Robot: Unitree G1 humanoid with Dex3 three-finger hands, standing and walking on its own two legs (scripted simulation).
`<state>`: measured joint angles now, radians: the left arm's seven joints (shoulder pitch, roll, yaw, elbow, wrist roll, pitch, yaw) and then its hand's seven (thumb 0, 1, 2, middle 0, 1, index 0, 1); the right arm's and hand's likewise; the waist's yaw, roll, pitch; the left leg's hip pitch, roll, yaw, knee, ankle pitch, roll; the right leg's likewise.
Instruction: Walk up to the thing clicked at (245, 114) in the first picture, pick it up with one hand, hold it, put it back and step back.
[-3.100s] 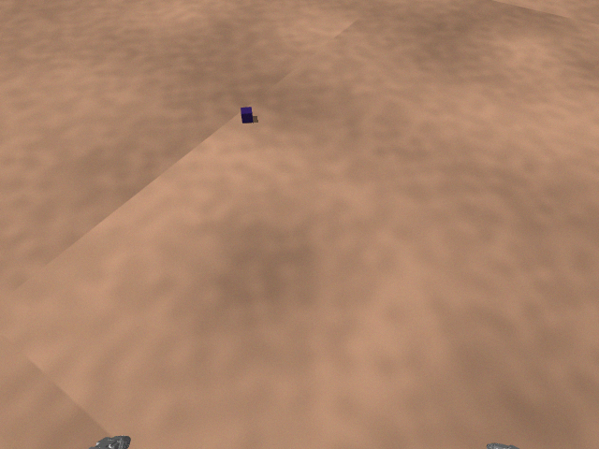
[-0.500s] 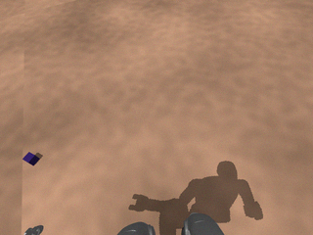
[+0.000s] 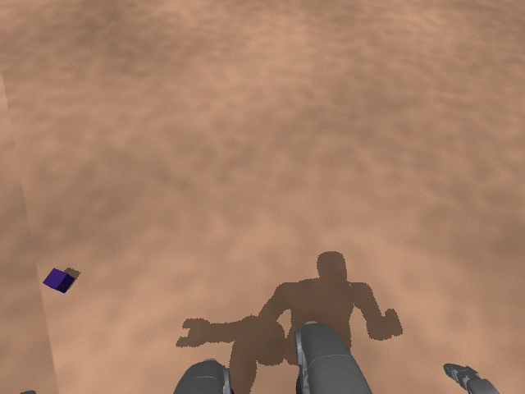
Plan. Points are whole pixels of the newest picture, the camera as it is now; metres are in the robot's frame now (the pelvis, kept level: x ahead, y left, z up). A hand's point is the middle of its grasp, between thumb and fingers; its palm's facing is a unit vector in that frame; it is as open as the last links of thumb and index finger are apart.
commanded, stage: walk up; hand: left
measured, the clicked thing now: (59, 280) +0.53 +0.72 -0.71
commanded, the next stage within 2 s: none
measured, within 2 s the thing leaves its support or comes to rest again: neither
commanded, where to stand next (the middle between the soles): +0.08 +0.64 m, yaw -23 degrees
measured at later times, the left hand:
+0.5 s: hand out of the picture +0.12 +0.51 -0.11, palm faces -0.14 -0.77 -0.62, open 7.4 cm
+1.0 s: hand out of the picture +0.17 +0.70 -0.13, palm faces -0.27 -0.79 -0.56, open 7.4 cm
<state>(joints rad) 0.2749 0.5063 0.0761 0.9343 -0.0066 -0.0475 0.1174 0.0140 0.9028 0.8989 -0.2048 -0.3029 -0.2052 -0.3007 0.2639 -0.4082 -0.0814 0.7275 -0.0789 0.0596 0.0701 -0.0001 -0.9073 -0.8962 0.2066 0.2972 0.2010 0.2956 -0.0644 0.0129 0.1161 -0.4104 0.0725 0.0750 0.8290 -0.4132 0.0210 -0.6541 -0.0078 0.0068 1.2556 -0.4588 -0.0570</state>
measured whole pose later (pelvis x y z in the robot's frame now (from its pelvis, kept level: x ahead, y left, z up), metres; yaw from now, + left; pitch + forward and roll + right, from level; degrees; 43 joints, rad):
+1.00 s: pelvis +0.02 +0.43 -0.01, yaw -13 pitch -2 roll -3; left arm 0.29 0.40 0.04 0.77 0.01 -0.05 0.11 0.01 0.90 0.90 -0.21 -0.30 -0.21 -0.30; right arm 0.28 -0.42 -0.10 0.63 -0.08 0.12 0.04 0.00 -0.91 -0.90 0.21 0.30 0.20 0.30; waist -0.06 0.13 0.21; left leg -0.53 -0.04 0.06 1.14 -0.53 -0.02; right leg -0.44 0.03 -0.11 0.81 -0.33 -0.06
